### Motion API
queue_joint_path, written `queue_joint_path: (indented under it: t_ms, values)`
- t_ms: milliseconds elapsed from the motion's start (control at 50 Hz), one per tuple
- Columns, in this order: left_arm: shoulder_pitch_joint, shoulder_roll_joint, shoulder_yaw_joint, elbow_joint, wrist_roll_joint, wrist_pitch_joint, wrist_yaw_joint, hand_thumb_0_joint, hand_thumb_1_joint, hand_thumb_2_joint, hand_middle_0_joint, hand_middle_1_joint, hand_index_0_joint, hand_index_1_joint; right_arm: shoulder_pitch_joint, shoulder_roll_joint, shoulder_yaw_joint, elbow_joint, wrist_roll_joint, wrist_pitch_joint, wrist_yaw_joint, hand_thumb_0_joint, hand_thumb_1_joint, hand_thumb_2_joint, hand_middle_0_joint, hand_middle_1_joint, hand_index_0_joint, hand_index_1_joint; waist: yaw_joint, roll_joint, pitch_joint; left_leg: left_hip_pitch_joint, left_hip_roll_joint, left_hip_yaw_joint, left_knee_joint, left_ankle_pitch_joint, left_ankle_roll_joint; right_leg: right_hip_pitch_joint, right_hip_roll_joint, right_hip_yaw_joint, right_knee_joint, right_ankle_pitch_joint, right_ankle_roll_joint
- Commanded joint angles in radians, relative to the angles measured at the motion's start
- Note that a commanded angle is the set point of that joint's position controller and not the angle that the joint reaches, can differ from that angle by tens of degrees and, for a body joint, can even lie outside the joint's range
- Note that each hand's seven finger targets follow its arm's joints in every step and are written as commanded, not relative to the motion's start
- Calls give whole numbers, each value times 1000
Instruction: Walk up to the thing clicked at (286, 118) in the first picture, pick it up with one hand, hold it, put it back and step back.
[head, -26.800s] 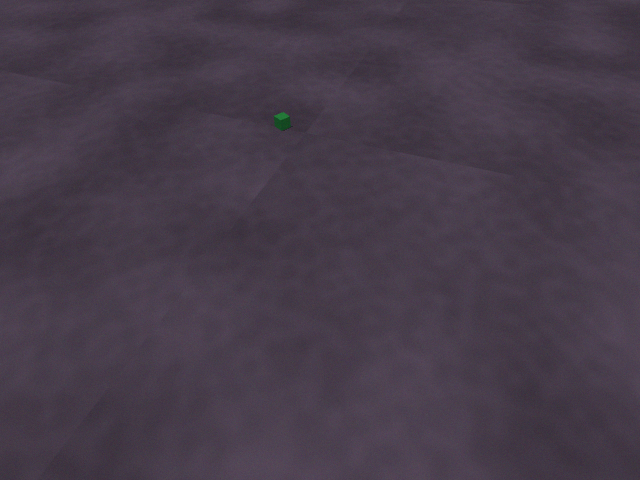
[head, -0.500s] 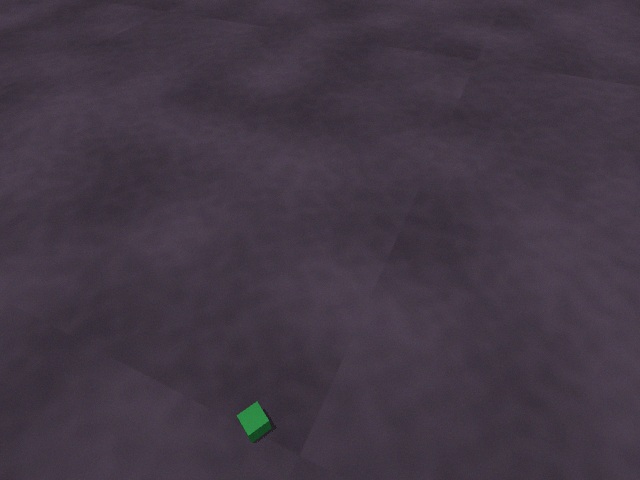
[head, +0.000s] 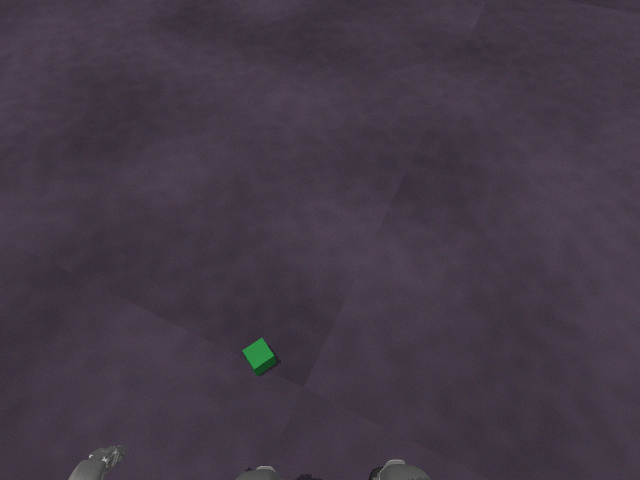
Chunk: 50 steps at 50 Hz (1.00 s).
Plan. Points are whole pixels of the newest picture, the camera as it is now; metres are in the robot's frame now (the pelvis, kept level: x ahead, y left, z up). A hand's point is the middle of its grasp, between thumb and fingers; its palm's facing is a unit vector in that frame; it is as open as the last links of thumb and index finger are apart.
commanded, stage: walk up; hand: left
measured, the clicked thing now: (259, 356) +0.51 +0.19 -0.72
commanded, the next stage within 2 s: none
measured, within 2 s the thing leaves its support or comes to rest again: neither
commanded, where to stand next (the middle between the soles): +0.06 -0.02 m, yaw -3 degrees
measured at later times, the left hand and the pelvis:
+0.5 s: hand out of the picture -0.05 +0.23 -0.14, palm faces -0.08 -0.92 -0.40, open 7.4 cm; pelvis -0.11 -0.03 +0.01, yaw -6 degrees
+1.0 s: hand out of the picture -0.12 +0.22 -0.14, palm faces -0.03 -0.92 -0.38, open 7.4 cm; pelvis -0.23 -0.05 +0.00, yaw -3 degrees
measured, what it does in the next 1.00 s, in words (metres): walks backwards: right foot, then left foot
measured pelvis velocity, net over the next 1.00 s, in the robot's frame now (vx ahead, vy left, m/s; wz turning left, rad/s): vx -0.23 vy -0.05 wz -0.05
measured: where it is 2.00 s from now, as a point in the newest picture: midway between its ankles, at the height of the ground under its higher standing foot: outside the picture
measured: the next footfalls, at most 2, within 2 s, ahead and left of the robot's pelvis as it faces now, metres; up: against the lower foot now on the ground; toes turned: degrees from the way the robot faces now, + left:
right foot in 0.36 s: -0.10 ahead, -0.14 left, +0.00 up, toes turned -2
left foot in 0.70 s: -0.14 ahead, +0.09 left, +0.00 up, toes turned -2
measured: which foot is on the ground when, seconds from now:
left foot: down 0.00-0.40, up 0.42-0.68, down 0.70-1.00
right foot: down 0.00-0.02, up 0.04-0.34, down 0.36-0.72, up 0.74-1.00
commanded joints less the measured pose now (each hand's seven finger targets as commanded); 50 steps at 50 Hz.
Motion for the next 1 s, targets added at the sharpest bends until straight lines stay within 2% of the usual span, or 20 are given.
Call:
queue_joint_path:
  t_ms: [0, 40, 120, 200, 300, 340, 360, 380, 400, 420, 480, 560, 640, 680, 700, 720, 740, 800, 900, 980]
  values:
    - [-8, 171, 54, -110, 10, -5, 19, 0, 900, 900, -200, -300, -200, -300, 71, -312, -78, -71, -20, -9, 1, 0, -900, -900, 200, 300, 200, 300, -32, 241, -238, 16, 363, -452, -403, 124, 214, -47, 137, 8, 362, -346, -66]
    - [71, 194, 71, -87, 15, 9, 26, 0, 900, 900, -200, -300, -200, -300, 14, -343, -87, -116, -43, -21, -7, 0, -900, -900, 200, 300, 200, 300, 5, 209, -194, -89, 422, -547, -453, -3, 268, -49, 142, 158, 610, -395, -61]
    - [211, 195, 78, -60, 2, 7, 14, 0, 900, 900, -200, -300, -200, -300, -66, -237, -64, -167, -43, -33, -21, 0, -900, -900, 200, 300, 200, 300, 80, 133, -217, 18, 250, -252, -309, 77, 165, -80, 129, 138, 629, -244, -43]
    - [158, 169, 80, -125, 16, -10, 15, 0, 900, 900, -200, -300, -200, -300, 70, -220, -66, -154, -35, -29, -29, 0, -900, -900, 200, 300, 200, 300, 1, 147, -288, 311, 269, -266, -216, 260, 199, -131, 89, 114, 377, -314, 19]
    - [254, 156, 85, -100, 14, -29, 17, 0, 900, 900, -200, -300, -200, -300, 59, -245, -60, -178, -26, -4, -32, 0, -900, -900, 200, 300, 200, 300, 7, 213, -332, 305, 271, -214, -104, 443, 186, 67, 57, 13, -76, -198, 5]
    - [322, 166, 92, -71, 26, -35, 16, 0, 900, 900, -200, -300, -200, -300, 17, -237, -56, -192, -12, 7, -25, 0, -900, -900, 200, 300, 200, 300, 44, 203, -306, 140, 231, -177, -66, 304, 114, 197, 45, 1, -248, -3, -30]
    - [296, 228, 111, -85, 40, -38, 14, 0, 900, 900, -200, -300, -200, -300, 18, -196, -43, -203, -4, 7, -21, 0, -900, -900, 200, 300, 200, 300, 28, 40, -267, -16, 143, -134, 11, 135, 57, 214, -41, 174, -242, 0, -67]
    - [237, 321, 131, -121, 35, -30, 9, 0, 900, 900, -200, -300, -200, -300, -35, -151, -38, -231, 4, 0, -28, 0, -900, -900, 200, 300, 200, 300, 52, -216, -196, -153, -65, -33, 152, -179, -9, 114, -207, 395, -291, 15, -196]
    - [168, 387, 139, -168, 46, -30, 11, 0, 900, 900, -200, -300, -200, -300, -34, -180, -55, -226, -8, 6, -45, 0, -900, -900, 200, 300, 200, 300, 83, -309, -131, -87, -66, -112, 397, -355, -37, -111, -361, 558, -358, 12, -323]
    - [120, 339, 129, -190, 42, -34, 13, 0, 900, 900, -200, -300, -200, -300, 3, -205, -63, -211, -2, 7, -42, 0, -900, -900, 200, 300, 200, 300, 44, -266, -87, -41, -35, -178, 489, -325, -27, -187, -365, 521, -367, 13, -313]
    - [46, 213, 107, -217, 37, -42, 24, 0, 900, 900, -200, -300, -200, -300, 74, -162, -37, -178, 11, -3, -39, 0, -900, -900, 200, 300, 200, 300, -30, -124, -128, -152, -128, -186, 506, -201, -16, 66, -136, 148, -165, 421, -179]
    - [193, 187, 104, -228, 36, -36, 37, 0, 900, 900, -200, -300, -200, -300, 58, -142, -13, -222, 5, -31, -54, 0, -900, -900, 200, 300, 200, 300, 65, -171, -224, -221, -84, -116, 283, -223, -35, 375, -145, 166, -61, 622, -202]
    - [174, 181, 99, -250, 14, -13, 38, 0, 900, 900, -200, -300, -200, -300, 120, -129, -24, -208, -18, -50, -52, 0, -900, -900, 200, 300, 200, 300, 47, -154, -295, -73, -35, -36, -195, -46, -24, 459, -145, 138, 111, 629, -181]
    - [162, 168, 84, -271, 4, -4, 27, 0, 900, 900, -200, -300, -200, -300, 152, -172, -48, -200, -30, -52, -51, 0, -900, -900, 200, 300, 200, 300, 33, -84, -328, 171, 44, -136, -309, 387, 11, 240, -85, 104, 174, 407, -107]
    - [198, 133, 76, -276, 0, -4, 24, 0, 900, 900, -200, -300, -200, -300, 121, -251, -68, -216, -38, -50, -49, 0, -900, -900, 200, 300, 200, 300, 58, 113, -348, 304, 215, -353, -239, 630, 78, 19, 22, 42, 278, 53, -64]
    - [148, 150, 82, -279, -5, -2, 33, 0, 900, 900, -200, -300, -200, -300, 94, -316, -78, -235, -28, -44, -38, 0, -900, -900, 200, 300, 200, 300, 21, 234, -317, 246, 358, -469, -245, 683, 237, -56, 110, 23, 415, -398, -42]
    - [104, 173, 90, -272, 7, -3, 42, 0, 900, 900, -200, -300, -200, -300, 103, -344, -88, -232, -31, -47, -46, 0, -900, -900, 200, 300, 200, 300, -16, 262, -301, 143, 441, -586, -263, 629, 316, -21, 80, 116, 538, -442, -31]
    - [150, 174, 95, -238, -5, -12, 28, 0, 900, 900, -200, -300, -200, -300, 19, -218, -48, -256, -36, -42, -49, 0, -900, -900, 200, 300, 200, 300, 46, 127, -243, 132, 226, -237, -195, 589, 204, -58, 119, 148, 581, -330, -43]
    - [146, 148, 83, -207, 2, -56, 20, 0, 900, 900, -200, -300, -200, -300, 75, -185, -44, -231, -39, -34, -27, 0, -900, -900, 200, 300, 200, 300, -9, 188, -210, 207, 176, -213, -189, 269, 181, -12, 80, 35, 184, -286, 1]
    - [260, 153, 93, -109, 14, -97, 32, 0, 900, 900, -200, -300, -200, -300, 39, -195, -39, -231, -25, -5, -9, 0, -900, -900, 200, 300, 200, 300, 43, 189, -241, 95, 132, -160, -22, 137, 123, 251, 88, -50, -302, -47, -19]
